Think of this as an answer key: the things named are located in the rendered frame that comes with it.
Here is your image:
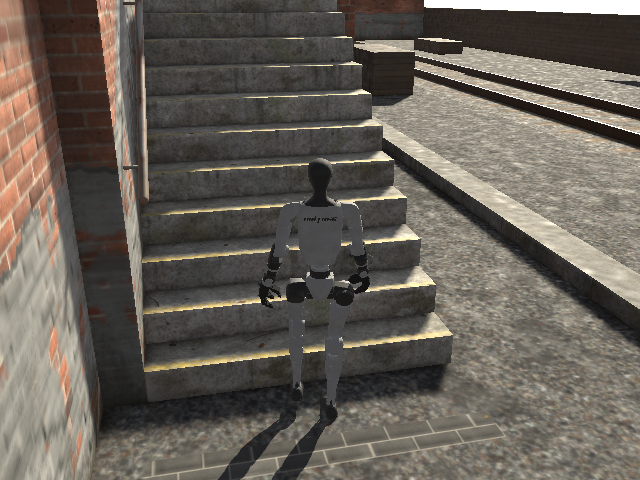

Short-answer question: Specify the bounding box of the robot left forearm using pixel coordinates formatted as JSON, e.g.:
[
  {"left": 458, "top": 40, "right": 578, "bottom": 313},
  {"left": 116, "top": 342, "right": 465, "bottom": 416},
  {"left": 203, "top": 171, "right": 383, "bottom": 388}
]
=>
[{"left": 262, "top": 243, "right": 283, "bottom": 287}]

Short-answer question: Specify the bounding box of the robot right forearm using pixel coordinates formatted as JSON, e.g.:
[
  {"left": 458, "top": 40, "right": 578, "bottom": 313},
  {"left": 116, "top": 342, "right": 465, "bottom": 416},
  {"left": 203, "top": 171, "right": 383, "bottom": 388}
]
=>
[{"left": 354, "top": 241, "right": 369, "bottom": 278}]

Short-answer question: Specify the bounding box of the right robot upper arm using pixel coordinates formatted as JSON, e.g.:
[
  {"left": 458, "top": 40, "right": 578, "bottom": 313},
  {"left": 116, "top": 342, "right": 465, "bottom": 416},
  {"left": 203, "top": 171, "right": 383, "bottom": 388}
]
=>
[{"left": 341, "top": 201, "right": 365, "bottom": 256}]

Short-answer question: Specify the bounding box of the left robot upper arm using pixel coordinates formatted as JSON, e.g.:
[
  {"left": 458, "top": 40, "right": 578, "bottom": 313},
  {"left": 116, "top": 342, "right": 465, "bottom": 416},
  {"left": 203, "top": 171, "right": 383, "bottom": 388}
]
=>
[{"left": 273, "top": 202, "right": 299, "bottom": 258}]

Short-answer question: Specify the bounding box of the robot right hand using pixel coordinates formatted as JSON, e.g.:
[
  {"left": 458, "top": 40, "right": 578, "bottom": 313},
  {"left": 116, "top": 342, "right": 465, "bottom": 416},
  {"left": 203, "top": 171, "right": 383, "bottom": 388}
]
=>
[{"left": 348, "top": 274, "right": 370, "bottom": 294}]

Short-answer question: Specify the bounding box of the robot torso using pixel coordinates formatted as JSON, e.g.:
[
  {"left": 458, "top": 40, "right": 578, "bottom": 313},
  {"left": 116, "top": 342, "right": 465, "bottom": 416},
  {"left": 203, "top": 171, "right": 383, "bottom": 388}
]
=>
[{"left": 297, "top": 197, "right": 344, "bottom": 300}]

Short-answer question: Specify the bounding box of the robot left hand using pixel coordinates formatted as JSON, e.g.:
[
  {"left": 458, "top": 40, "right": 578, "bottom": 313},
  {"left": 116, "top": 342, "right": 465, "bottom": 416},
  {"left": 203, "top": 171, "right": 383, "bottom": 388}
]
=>
[{"left": 258, "top": 282, "right": 282, "bottom": 308}]

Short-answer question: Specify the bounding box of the robot left thigh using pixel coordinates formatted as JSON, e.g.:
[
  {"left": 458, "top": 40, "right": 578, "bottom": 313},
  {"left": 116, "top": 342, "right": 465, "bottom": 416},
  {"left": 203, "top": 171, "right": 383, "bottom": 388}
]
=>
[{"left": 286, "top": 278, "right": 306, "bottom": 337}]

